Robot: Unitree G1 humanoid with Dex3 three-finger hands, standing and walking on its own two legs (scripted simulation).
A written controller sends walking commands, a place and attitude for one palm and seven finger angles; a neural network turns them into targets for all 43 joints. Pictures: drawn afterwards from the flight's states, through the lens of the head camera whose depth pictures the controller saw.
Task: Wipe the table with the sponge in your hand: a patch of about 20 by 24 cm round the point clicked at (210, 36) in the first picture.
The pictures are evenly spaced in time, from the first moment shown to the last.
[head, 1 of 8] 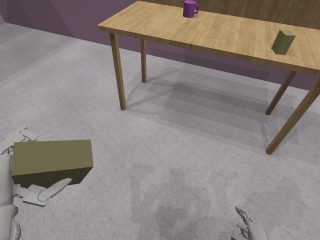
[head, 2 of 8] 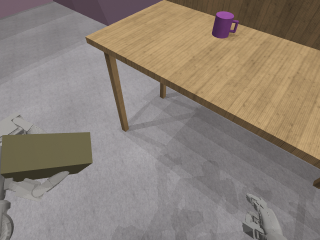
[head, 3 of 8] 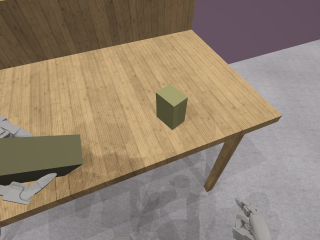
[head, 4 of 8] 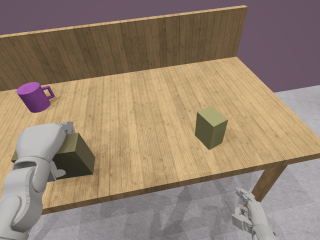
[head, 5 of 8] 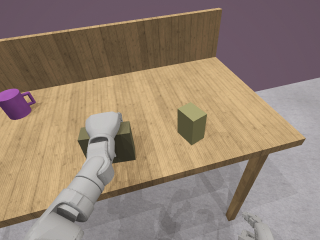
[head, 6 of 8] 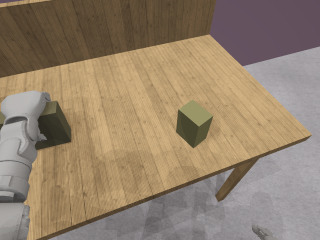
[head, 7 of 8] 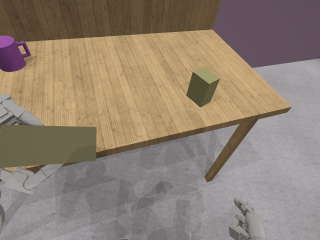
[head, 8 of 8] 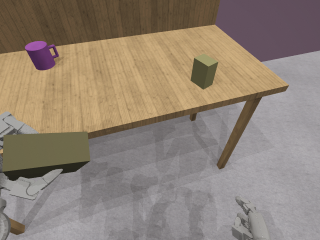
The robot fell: no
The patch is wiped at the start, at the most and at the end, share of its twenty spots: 0.00 0.75 0.75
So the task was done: no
